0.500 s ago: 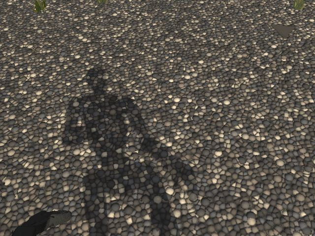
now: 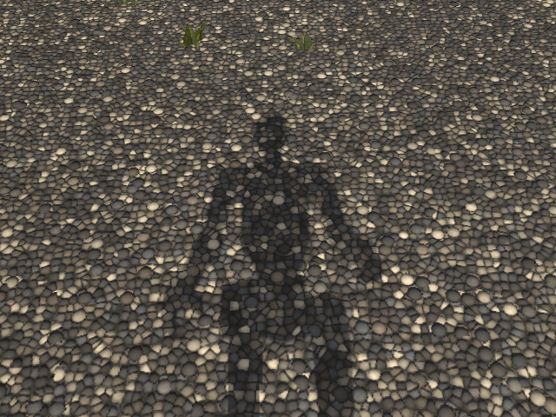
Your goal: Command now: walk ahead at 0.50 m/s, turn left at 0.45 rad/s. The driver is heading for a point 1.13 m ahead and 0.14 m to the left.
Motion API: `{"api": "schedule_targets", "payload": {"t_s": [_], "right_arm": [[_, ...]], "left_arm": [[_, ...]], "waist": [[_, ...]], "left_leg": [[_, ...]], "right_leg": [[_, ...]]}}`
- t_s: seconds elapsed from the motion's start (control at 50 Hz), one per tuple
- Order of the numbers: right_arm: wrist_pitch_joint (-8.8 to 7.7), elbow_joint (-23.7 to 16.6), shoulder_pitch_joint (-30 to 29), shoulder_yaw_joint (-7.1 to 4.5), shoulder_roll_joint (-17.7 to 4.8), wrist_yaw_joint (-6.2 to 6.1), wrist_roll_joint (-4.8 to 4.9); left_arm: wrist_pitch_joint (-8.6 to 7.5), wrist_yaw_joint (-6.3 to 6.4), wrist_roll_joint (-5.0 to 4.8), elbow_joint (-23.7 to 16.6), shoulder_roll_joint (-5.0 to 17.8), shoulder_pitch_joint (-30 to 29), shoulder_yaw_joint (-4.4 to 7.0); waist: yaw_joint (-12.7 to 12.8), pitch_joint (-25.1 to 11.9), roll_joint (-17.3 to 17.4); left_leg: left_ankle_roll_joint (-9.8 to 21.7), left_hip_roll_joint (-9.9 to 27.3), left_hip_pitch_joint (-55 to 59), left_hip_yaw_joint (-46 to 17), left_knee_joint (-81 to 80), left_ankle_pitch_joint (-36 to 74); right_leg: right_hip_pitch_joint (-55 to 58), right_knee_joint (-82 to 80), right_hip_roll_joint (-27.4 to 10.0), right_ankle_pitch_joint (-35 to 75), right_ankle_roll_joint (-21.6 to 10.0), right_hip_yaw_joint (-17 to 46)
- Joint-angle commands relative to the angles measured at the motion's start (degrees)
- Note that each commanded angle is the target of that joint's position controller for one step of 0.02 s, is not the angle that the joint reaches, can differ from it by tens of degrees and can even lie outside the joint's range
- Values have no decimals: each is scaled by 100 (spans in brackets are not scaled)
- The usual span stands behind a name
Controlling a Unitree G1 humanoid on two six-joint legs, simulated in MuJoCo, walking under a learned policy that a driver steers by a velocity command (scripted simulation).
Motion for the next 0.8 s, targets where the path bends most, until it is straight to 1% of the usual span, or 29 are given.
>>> {"api": "schedule_targets", "payload": {"t_s": [0.02,0.04,0.06,0.08,0.1,0.12,0.14,0.16,0.18,0.22,0.24,0.28,0.34,0.38,0.44,0.46,0.48,0.5,0.52,0.54,0.56,0.58,0.6,0.62,0.64,0.66,0.68,0.74,0.8], "right_arm": [[-45,-504,222,-284,-806,36,-7],[-32,-328,1091,-446,-1096,-33,2],[30,-221,1875,-599,-1601,-163,17],[-5,-355,1601,-619,-1833,-173,61],[-18,-401,1729,-487,-1366,-167,30],[-44,-408,1566,-430,-1134,-193,-13],[-75,-441,1228,-411,-1081,-191,-17],[-93,-506,920,-360,-891,-211,-23],[-92,-606,771,-328,-849,-239,-89],[-90,-652,681,-344,-887,-283,-66],[-95,-638,709,-362,-953,-315,-55],[-68,-609,783,-414,-1113,-389,-24],[12,-536,1005,-438,-1165,-454,19],[55,-456,1223,-448,-1178,-461,37],[92,-418,1317,-445,-1107,-480,55],[101,-434,1260,-452,-1103,-483,40],[109,-466,1171,-431,-1019,-480,29],[90,-489,1179,-348,-784,-468,-11],[69,-547,1345,-203,-397,-454,-106],[5,-667,2223,-110,-124,-439,83],[1,-473,2092,-208,-730,-465,138],[12,-553,1402,-287,-1006,-465,90],[19,-640,1010,-281,-964,-482,7],[-10,-725,775,-279,-885,-465,-61],[-26,-747,791,-274,-783,-425,-44],[-31,-730,856,-256,-689,-395,-19],[-30,-715,886,-233,-594,-374,-14],[-49,-856,460,-131,-401,-346,-76],[-126,-970,-106,-58,-285,-303,-80]], "left_arm": [[103,133,-29,-277,1167,-111,294],[125,170,-49,-304,1155,-213,275],[53,183,67,-413,904,-41,165],[-125,46,139,-607,217,459,-57],[-357,-89,-26,-632,801,-54,49],[-463,-146,-224,-836,911,-580,65],[-514,-120,-162,-903,780,-768,26],[-492,-72,-3,-872,833,-811,72],[-431,-70,46,-864,829,-698,92],[-310,-54,97,-850,721,-498,80],[-261,-40,106,-864,641,-543,53],[-223,-25,118,-973,479,-930,-25],[-264,-74,75,-1085,371,-1570,-88],[-300,-114,1,-1159,459,-1823,-62],[-371,-161,-43,-1186,711,-1814,47],[-400,-165,-55,-1158,783,-1666,90],[-428,-154,-52,-1061,843,-1316,146],[-458,-125,9,-945,993,-768,226],[-470,-90,108,-860,1269,38,292],[-378,-142,127,-559,1767,516,427],[-368,-184,-21,-610,1203,429,319],[-346,-171,-28,-656,879,171,222],[-315,-172,42,-691,773,-109,162],[-294,-171,65,-652,654,-257,118],[-299,-153,95,-618,570,-315,76],[-309,-147,79,-577,499,-316,56],[-316,-144,42,-524,505,-276,54],[-305,-119,-30,-380,794,-166,124],[-235,-105,-94,-236,925,1,141]], "waist": [[-487,-359,-783],[-993,-805,-655],[-1232,-1434,143],[-618,-2065,1452],[-1059,-2354,662],[-1070,-1549,345],[-790,-853,-300],[-593,-591,-384],[-422,-446,-218],[-256,-355,-106],[-245,-295,-91],[-346,-176,-13],[-642,-180,196],[-753,-208,269],[-656,-235,406],[-543,-239,497],[-326,-309,540],[-62,-660,468],[189,-1431,-231],[-207,-1898,-2256],[6,-1465,-1527],[149,-767,-1013],[83,-446,-626],[14,-168,-609],[-129,-124,-773],[-197,-146,-880],[-236,-174,-898],[-172,-51,-736],[-1,31,-674]], "left_leg": [[370,-515,684,475,58,-839],[592,-686,2019,397,-294,-510],[989,248,3803,-1089,-364,-222],[2263,1598,5667,-4479,-1123,-1060],[2094,1585,5866,-4714,-1601,-1625],[1806,1394,5251,-3839,-1667,-1521],[1638,1152,4284,-3213,-1741,-897],[1533,963,3645,-2759,-1796,-251],[1549,836,3132,-2553,-1919,215],[1585,714,2613,-2269,-2087,681],[1569,652,2370,-2080,-2127,865],[1408,417,1993,-1712,-2152,803],[1065,119,1743,-1497,-2011,183],[967,207,1898,-1754,-1869,-193],[828,428,2402,-2337,-1407,-642],[768,477,2472,-2491,-1226,-653],[663,391,2433,-2518,-951,-612],[482,150,2314,-2263,-289,-438],[265,-226,1751,-1733,1290,-1303],[-97,-933,-234,-1050,3111,-3309],[-151,-531,-917,-1273,3783,-3130],[-139,-361,-1052,-1187,3902,-2594],[-144,-194,-887,-1005,3771,-2228],[-144,-68,-829,-995,3470,-1976],[-133,72,-558,-959,3226,-1805],[-143,118,-400,-868,3008,-1745],[-163,146,-345,-761,2796,-1740],[-271,258,-423,-545,1837,-1320],[-330,189,-39,-374,711,-480]], "right_leg": [[166,1544,-1682,7002,-482,136],[-413,2756,-1475,6803,-297,-14],[-1839,4570,-1136,4588,-68,-43],[-4319,6687,284,-760,335,702],[-4928,6973,-27,-805,166,1815],[-5180,6717,-286,-400,47,1741],[-5112,6096,-525,-45,24,1645],[-4806,5539,-710,155,67,1602],[-4447,5372,-771,269,130,1600],[-4218,4855,-809,359,327,1497],[-4169,4527,-798,475,430,1415],[-4031,3647,-699,1164,587,1294],[-3484,2313,-386,2500,638,1219],[-3305,1900,-257,2728,618,1291],[-3140,1475,-249,2321,440,1517],[-2955,1418,-258,2090,336,1512],[-2504,1230,-261,2022,197,1442],[-1691,1166,-481,1949,-11,1512],[-366,1164,-1457,1474,-376,2511],[1123,544,-2557,61,-1399,5328],[891,190,-2512,-1374,-1327,5763],[260,155,-2236,-1085,-1081,4844],[-343,137,-1973,-295,-959,4119],[-781,54,-1780,379,-990,3652],[-1064,-40,-1612,851,-953,3277],[-1174,-129,-1497,1136,-964,3040],[-1225,-195,-1467,1394,-1022,2863],[-1328,-439,-1532,1990,-1183,2470],[-1489,-487,-1350,2302,-1093,2070]]}}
